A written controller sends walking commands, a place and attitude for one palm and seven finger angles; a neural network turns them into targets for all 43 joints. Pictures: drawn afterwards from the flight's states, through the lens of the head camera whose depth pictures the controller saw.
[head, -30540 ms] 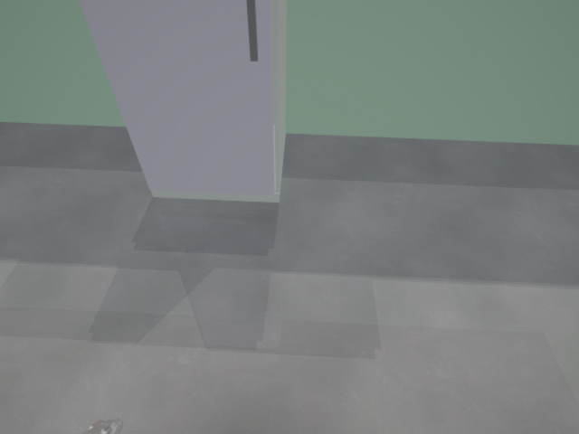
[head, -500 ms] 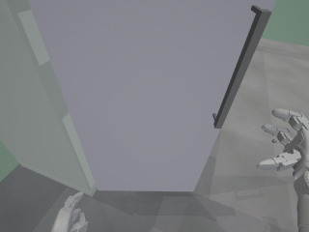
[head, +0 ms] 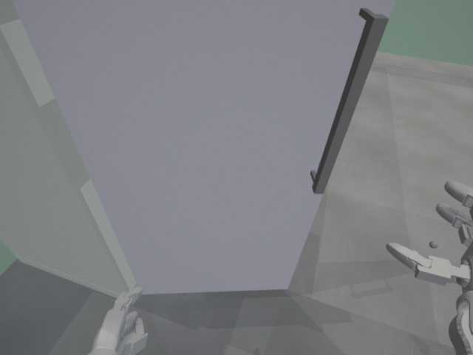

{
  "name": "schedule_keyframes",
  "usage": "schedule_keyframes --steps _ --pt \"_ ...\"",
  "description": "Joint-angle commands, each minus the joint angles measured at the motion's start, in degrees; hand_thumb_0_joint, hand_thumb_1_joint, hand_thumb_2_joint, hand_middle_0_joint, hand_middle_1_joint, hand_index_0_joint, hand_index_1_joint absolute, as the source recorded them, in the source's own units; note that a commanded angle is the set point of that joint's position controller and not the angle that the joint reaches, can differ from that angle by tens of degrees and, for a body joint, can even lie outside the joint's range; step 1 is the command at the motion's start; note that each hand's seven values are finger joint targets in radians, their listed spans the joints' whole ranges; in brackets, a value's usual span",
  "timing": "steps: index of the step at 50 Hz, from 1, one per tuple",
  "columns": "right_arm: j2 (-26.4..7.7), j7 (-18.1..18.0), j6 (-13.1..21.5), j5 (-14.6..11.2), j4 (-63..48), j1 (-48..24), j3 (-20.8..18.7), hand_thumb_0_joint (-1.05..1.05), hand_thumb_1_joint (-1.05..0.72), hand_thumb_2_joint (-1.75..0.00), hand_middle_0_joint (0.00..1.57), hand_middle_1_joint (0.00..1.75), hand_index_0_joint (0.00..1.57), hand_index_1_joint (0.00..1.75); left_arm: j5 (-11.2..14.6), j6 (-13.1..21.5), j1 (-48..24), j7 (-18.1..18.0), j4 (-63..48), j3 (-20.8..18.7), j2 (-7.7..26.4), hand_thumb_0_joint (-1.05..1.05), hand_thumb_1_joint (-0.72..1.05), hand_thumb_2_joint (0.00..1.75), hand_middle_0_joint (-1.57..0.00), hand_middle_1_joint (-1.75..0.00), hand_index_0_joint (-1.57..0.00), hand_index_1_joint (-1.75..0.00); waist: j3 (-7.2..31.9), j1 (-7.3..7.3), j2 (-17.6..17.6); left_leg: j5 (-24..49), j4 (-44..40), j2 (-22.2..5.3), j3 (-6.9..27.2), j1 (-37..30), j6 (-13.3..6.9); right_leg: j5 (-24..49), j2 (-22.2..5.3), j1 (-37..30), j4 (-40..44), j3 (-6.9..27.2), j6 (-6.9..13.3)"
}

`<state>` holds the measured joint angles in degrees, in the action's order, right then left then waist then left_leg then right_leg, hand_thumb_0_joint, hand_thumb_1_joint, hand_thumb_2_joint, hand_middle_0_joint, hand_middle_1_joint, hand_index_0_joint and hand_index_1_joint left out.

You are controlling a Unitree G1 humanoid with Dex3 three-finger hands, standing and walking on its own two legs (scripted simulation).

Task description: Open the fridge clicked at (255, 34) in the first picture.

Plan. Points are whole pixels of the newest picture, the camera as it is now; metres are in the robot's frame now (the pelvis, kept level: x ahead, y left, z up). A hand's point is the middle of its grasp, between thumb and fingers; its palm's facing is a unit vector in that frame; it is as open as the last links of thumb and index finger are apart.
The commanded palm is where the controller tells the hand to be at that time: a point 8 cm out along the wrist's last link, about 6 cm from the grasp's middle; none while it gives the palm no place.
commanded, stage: draw the hand back to the body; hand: right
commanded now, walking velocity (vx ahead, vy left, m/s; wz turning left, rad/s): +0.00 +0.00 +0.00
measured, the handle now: (337, 117) +0.51 -0.21 +0.17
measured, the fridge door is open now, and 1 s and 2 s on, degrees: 69 69 69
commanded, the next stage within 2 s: step back with the hand held close in 0.72 s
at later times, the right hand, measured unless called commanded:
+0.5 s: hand (456, 277) +0.18 -0.27 +0.15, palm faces +0.51 +0.79 -0.33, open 7.8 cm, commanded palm +0.14 -0.30 +0.17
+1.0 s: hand (455, 274) +0.18 -0.27 +0.16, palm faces +0.47 +0.80 -0.38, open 7.4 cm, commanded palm +0.12 -0.30 +0.17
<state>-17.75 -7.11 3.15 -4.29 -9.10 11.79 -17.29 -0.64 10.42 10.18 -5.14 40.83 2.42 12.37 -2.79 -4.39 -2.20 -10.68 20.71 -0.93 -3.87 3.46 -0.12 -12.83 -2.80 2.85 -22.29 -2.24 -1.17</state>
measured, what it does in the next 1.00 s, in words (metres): stands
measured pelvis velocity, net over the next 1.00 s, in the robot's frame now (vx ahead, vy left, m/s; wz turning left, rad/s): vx -0.01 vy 0.00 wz -0.01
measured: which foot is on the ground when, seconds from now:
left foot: down 0.00-1.00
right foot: down 0.00-1.00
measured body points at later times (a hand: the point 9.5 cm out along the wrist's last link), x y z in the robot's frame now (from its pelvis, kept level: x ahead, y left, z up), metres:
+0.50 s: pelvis +0.00 +0.00 +0.00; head -0.03 +0.02 +0.45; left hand +0.19 +0.22 -0.08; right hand +0.15 -0.31 +0.17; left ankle +0.02 +0.12 -0.74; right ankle +0.00 -0.13 -0.74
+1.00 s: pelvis -0.01 +0.00 -0.01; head -0.03 +0.01 +0.44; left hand +0.17 +0.22 -0.08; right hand +0.15 -0.31 +0.18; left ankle +0.02 +0.12 -0.74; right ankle +0.00 -0.13 -0.74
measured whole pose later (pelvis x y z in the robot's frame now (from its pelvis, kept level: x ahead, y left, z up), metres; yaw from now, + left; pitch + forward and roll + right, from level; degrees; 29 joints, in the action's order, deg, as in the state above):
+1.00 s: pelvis -0.01 +0.00 -0.01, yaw -1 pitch -3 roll +1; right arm -19.3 -7.4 8.1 -2.7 -22.6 26.1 -20.7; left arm -0.6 6.9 10.9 -4.1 36.9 1.3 13.0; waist -0.5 -1.8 -2.7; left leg -10.6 24.0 -0.6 -4.7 10.0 -0.1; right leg -14.0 -3.4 11.0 -28.4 -1.2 -1.1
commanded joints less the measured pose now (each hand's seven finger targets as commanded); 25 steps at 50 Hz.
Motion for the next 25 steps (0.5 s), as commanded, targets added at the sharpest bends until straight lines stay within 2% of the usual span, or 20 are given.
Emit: schedule_keyframes --steps 1,2,6,8,10,11,14,17,18,21,22,25 --pt "-11.53 -1.07 4.42 0.32 -16.08 -7.25 -5.8 0.0 -0.32 -0.62 0.22 0.64 0.22 0.64 0.19 2.78 -8.29 -0.6 -9.31 -3.07 7.13 0.0 0.9 0.9 -0.2 -0.3 -0.2 -0.3 6.22 0.66 -1.98 6.3 -3.06 1.94 0.66 -3.27 -0.47 9.37 2.4 2.19 4.65 -0.35 1.62" --pt "-11.7 -1.1 4.42 0.21 -15.85 -5.42 -6.3 0.0 -0.36 -0.64 0.22 0.62 0.22 0.62 0.22 2.61 -8.46 -0.61 -9.27 -3.18 7.1 0.0 0.9 0.9 -0.2 -0.3 -0.2 -0.3 5.93 0.55 -0.84 5.89 -3.15 2.01 0.61 -3.06 -0.37 9.04 2.29 2.28 4.61 -0.38 1.66" --pt "-10.89 -0.85 4.65 0.22 -17.74 -1.48 -6.37 0.0 -0.5 -0.71 0.21 0.53 0.21 0.53 0.23 2.25 -8.46 -0.33 -9.6 -3.27 6.86 0.0 0.9 0.9 -0.2 -0.3 -0.2 -0.3 4.24 0.55 -1.92 5.2 -3.43 1.99 0.64 -2.64 -0.4 8.54 2.21 2.87 4.75 -0.41 1.57" --pt "-11.75 -0.92 5.0 0.35 -20.35 0.01 -7.26 0.0 -0.57 -0.74 0.21 0.49 0.21 0.49 0.09 2.44 -8.59 -0.33 -9.77 -3.57 6.98 0.0 0.9 0.9 -0.2 -0.3 -0.2 -0.3 5.45 0.38 -2.29 6.18 -3.27 1.98 0.74 -3.3 -0.46 9.46 2.29 2.2 4.39 -0.46 1.65" --pt "-11.43 -0.99 4.93 0.23 -20.51 3.23 -7.55 0.0 -0.65 -0.78 0.21 0.45 0.21 0.45 -0.03 2.37 -8.21 -0.24 -9.9 -3.57 6.77 0.0 0.9 0.9 -0.2 -0.3 -0.2 -0.3 5.26 0.2 -2.02 6.77 -3.14 1.85 0.76 -3.29 -0.31 9.82 2.21 2.44 4.24 -0.65 1.71" --pt "-10.89 -0.89 4.94 0.11 -20.89 4.05 -7.21 0.0 -0.68 -0.8 0.21 0.43 0.21 0.43 0.06 2.33 -8.23 -0.18 -9.91 -3.58 6.55 0.0 0.9 0.9 -0.2 -0.3 -0.2 -0.3 4.17 0.43 -0.63 6.28 -3.37 1.88 0.63 -2.58 -0.14 9.3 2.15 2.76 4.18 -0.68 1.71" --pt "-11.2 -0.9 5.17 0.27 -22.75 5.62 -7.69 0.0 -0.79 -0.85 0.2 0.36 0.2 0.36 0.09 2.46 -8.22 -0.16 -10.07 -3.72 6.63 0.0 0.9 0.9 -0.2 -0.3 -0.2 -0.3 3.25 0.42 -2.29 4.74 -3.65 1.73 0.84 -1.98 -0.12 7.98 2.12 3.11 4.09 -0.72 1.65" --pt "-11.33 -1.11 5.61 0.26 -24.52 8.11 -8.19 0.0 -0.9 -0.9 0.2 0.3 0.2 0.3 -0.04 2.85 -7.9 -0.24 -10.16 -3.79 6.46 0.0 0.9 0.9 -0.2 -0.3 -0.2 -0.3 3.38 0.32 -2.13 4.57 -3.62 1.7 0.79 -1.88 -0.12 7.71 2.24 3.03 3.84 -0.72 1.78" --pt "-11.54 -1.13 5.58 0.31 -24.21 7.77 -8.28 0.0 -0.9 -0.9 0.2 0.3 0.2 0.3 -0.03 2.99 -7.91 -0.3 -9.96 -3.84 6.69 0.0 0.9 0.9 -0.2 -0.3 -0.2 -0.3 3.1 0.44 -0.87 4.34 -3.82 1.69 0.86 -1.69 -0.13 7.44 2.24 3.12 3.68 -0.67 1.83" --pt "-10.92 -1.28 5.6 0.39 -23.13 5.91 -7.49 0.0 -0.9 -0.9 0.2 0.3 0.2 0.3 0.09 2.96 -7.92 -0.6 -9.69 -3.81 6.52 0.0 0.9 0.9 -0.2 -0.3 -0.2 -0.3 1.26 0.87 -0.81 1.66 -4.6 1.61 1.0 0.04 0.11 5.25 2.21 3.22 3.82 -0.88 1.92" --pt "-10.88 -1.37 5.6 0.35 -22.69 5.82 -7.61 0.0 -0.9 -0.9 0.2 0.3 0.2 0.3 -0.01 2.98 -7.66 -0.75 -9.75 -3.84 6.54 0.0 0.9 0.9 -0.2 -0.3 -0.2 -0.3 1.47 0.79 0.18 1.43 -4.6 1.54 0.85 -0.09 0.16 5.1 2.24 3.21 3.8 -0.88 2.03" --pt "-10.52 -1.43 5.77 0.49 -22.94 5.64 -7.07 0.0 -0.9 -0.9 0.2 0.3 0.2 0.3 0.04 3.19 -7.93 -0.76 -9.47 -3.76 6.37 0.0 0.9 0.9 -0.2 -0.3 -0.2 -0.3 1.88 0.79 -1.57 1.1 -4.68 1.45 1.01 -0.32 0.04 4.86 2.26 2.61 4.04 -0.79 1.99"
